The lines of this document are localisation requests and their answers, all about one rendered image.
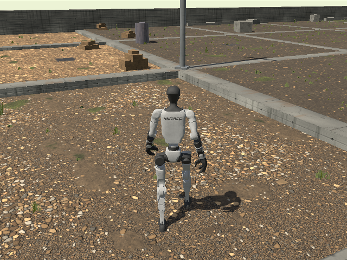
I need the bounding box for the left robot hand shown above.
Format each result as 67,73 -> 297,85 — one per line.
146,146 -> 158,155

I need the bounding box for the humanoid robot torso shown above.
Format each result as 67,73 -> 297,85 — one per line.
160,107 -> 186,163

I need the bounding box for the robot left forearm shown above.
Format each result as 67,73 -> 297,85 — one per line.
146,130 -> 154,148

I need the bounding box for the robot right forearm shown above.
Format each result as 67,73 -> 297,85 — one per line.
194,132 -> 205,159

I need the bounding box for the right robot hand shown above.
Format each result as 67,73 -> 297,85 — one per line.
195,158 -> 207,173

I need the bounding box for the robot right thigh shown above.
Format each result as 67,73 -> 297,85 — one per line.
181,151 -> 191,180

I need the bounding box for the robot right upper arm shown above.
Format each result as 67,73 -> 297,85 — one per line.
184,109 -> 198,140

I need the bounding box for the robot left upper arm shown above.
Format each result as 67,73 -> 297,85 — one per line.
149,109 -> 162,138

